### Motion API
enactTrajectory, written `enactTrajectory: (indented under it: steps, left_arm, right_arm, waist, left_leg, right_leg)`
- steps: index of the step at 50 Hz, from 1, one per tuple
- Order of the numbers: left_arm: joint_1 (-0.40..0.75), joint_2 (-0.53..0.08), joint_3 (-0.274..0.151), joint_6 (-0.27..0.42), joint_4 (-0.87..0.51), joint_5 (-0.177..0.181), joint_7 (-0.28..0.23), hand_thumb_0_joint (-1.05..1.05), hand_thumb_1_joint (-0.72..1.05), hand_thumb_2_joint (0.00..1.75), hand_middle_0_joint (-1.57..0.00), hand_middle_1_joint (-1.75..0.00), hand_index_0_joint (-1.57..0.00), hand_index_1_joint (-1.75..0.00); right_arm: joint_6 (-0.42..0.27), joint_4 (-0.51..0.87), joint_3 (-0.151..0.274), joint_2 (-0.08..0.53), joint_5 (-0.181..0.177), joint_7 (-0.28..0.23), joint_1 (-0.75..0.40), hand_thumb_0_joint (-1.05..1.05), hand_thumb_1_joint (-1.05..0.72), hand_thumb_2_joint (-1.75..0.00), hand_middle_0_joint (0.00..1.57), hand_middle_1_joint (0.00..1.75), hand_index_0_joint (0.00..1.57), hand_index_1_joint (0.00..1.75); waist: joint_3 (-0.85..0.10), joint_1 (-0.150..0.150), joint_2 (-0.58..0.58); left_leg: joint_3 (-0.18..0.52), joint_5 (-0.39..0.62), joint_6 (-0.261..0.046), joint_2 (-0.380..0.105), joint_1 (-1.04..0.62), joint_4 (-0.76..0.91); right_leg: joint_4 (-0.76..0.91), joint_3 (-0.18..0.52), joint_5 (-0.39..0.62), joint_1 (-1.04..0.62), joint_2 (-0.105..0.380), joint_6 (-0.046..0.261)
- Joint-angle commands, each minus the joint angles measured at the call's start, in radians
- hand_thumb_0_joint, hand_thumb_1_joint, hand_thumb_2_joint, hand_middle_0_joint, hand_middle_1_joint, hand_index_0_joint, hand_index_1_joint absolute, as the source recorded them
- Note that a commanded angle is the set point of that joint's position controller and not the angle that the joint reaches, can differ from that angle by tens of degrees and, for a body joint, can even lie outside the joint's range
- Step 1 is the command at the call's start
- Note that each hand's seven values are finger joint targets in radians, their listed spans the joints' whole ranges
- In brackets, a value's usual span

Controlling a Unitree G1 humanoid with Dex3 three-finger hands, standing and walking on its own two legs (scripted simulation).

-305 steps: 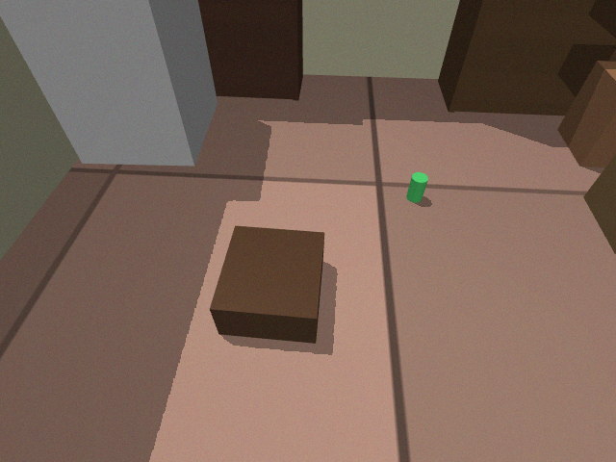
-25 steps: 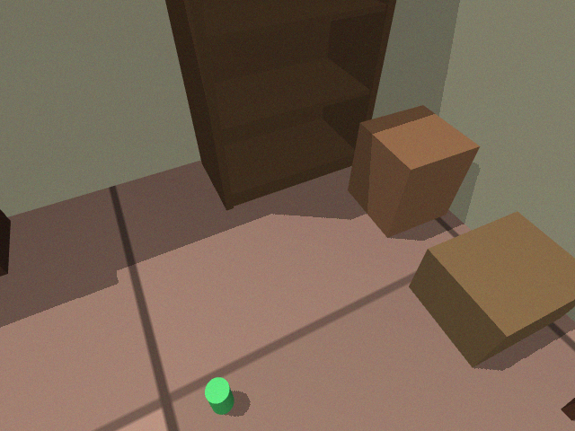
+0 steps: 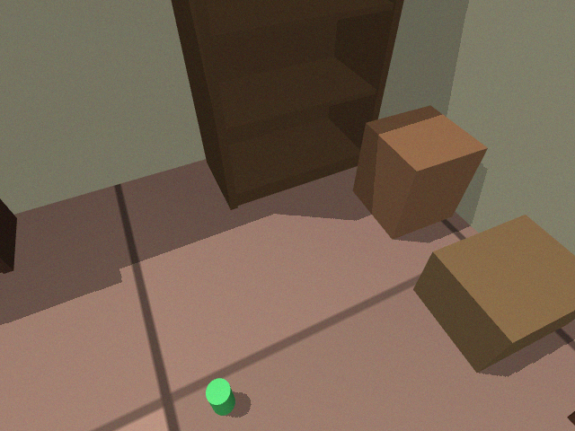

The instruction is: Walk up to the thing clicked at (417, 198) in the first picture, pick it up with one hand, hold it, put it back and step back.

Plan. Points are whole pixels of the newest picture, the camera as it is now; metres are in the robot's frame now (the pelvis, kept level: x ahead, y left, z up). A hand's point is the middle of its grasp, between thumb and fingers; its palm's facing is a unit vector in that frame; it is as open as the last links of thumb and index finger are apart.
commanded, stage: stand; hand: left
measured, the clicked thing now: (221, 397) +0.37 +0.22 -0.72
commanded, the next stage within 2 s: go down in 1.68 s
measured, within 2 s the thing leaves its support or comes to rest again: neither
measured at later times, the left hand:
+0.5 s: hand out of the picture +0.07 +0.24 -0.16, palm faces -0.03 -0.94 -0.35, open 7.4 cm
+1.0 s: hand out of the picture +0.07 +0.24 -0.16, palm faces -0.03 -0.94 -0.35, open 7.4 cm
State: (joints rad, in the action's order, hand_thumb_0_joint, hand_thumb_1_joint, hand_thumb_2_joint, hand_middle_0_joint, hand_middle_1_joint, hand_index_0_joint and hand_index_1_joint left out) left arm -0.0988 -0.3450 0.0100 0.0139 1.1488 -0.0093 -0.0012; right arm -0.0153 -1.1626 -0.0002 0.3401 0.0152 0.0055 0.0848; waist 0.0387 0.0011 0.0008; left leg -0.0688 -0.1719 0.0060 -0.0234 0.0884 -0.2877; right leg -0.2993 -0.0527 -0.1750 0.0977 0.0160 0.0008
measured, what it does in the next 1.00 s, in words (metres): stands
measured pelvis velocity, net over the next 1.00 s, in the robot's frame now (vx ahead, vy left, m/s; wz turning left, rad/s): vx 0.00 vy -0.01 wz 0.00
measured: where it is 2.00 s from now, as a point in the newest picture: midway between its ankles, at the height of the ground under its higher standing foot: outside the picture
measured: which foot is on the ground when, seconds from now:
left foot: down 0.00-1.00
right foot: down 0.00-1.00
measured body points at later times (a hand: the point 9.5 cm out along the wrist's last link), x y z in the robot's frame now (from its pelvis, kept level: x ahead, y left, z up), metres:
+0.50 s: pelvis +0.00 -0.01 +0.00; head +0.00 -0.01 +0.45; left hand +0.08 +0.29 -0.13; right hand +0.08 -0.31 -0.14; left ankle -0.01 +0.12 -0.75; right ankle -0.01 -0.11 -0.75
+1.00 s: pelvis +0.00 -0.01 +0.00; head +0.00 -0.01 +0.45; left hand +0.07 +0.29 -0.13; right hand +0.07 -0.31 -0.14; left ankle -0.01 +0.12 -0.75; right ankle -0.01 -0.11 -0.75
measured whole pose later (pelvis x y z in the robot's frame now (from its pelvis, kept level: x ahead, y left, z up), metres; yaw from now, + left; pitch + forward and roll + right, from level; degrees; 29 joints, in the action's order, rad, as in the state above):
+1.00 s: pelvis +0.00 -0.01 +0.00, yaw +0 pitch -2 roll +0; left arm -0.11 -0.35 0.01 0.01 1.14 -0.01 0.00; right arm -0.01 -1.15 -0.01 0.35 0.02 0.00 0.12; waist 0.04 0.00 0.00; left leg -0.06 -0.17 0.02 -0.04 0.08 -0.29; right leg -0.30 -0.06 -0.18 0.09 0.00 0.02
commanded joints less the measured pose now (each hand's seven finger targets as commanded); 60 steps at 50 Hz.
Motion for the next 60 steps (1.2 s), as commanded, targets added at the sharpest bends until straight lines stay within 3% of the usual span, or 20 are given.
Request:
enactTrajectory:
  steps: [1,7,19,27,60]
  left_arm:
    - [0.048,-0.217,-0.044,0.021,-0.060,0.003,-0.011,0.00,0.90,0.90,-0.20,-0.30,-0.20,-0.30]
    - [0.052,-0.215,-0.043,0.020,-0.059,0.004,-0.012,0.00,0.90,0.90,-0.20,-0.30,-0.20,-0.30]
    - [0.042,-0.216,-0.044,0.021,-0.066,0.001,-0.011,0.00,0.90,0.90,-0.20,-0.30,-0.20,-0.30]
    - [0.047,-0.225,-0.047,0.019,-0.066,0.004,-0.010,0.00,0.90,0.90,-0.20,-0.30,-0.20,-0.30]
    - [0.040,-0.228,-0.046,0.021,-0.070,0.001,-0.011,0.00,0.90,0.90,-0.20,-0.30,-0.20,-0.30]
  right_arm:
    - [-0.017,0.063,0.037,0.211,-0.004,-0.014,-0.036,0.00,-0.90,-0.90,0.20,0.30,0.20,0.30]
    - [-0.014,0.068,0.033,0.208,-0.005,-0.013,-0.042,0.00,-0.90,-0.90,0.20,0.30,0.20,0.30]
    - [-0.016,0.076,0.036,0.216,-0.004,-0.013,-0.037,0.00,-0.90,-0.90,0.20,0.30,0.20,0.30]
    - [-0.015,0.074,0.033,0.214,-0.003,-0.014,-0.022,0.00,-0.90,-0.90,0.20,0.30,0.20,0.30]
    - [-0.015,0.081,0.032,0.219,-0.001,-0.015,-0.002,0.00,-0.90,-0.90,0.20,0.30,0.20,0.30]
  waist:
    - [-0.097,0.007,-0.003]
    - [-0.057,0.004,-0.007]
    - [-0.077,0.002,-0.009]
    - [-0.061,0.005,-0.009]
    - [-0.066,0.005,-0.007]
  left_leg:
    - [0.109,0.209,-0.013,-0.136,-0.044,0.026]
    - [0.114,0.153,-0.010,-0.131,-0.013,0.038]
    - [0.113,0.161,-0.013,-0.135,-0.036,0.030]
    - [0.110,0.103,-0.015,-0.133,-0.018,0.038]
    - [0.111,0.118,-0.019,-0.135,-0.021,0.033]
  right_leg:
    - [0.036,0.116,0.226,-0.012,0.138,0.017]
    - [0.053,0.118,0.174,-0.007,0.134,0.014]
    - [0.051,0.117,0.187,-0.005,0.132,0.019]
    - [0.057,0.130,0.147,-0.004,0.136,0.023]
    - [0.052,0.128,0.158,-0.004,0.133,0.023]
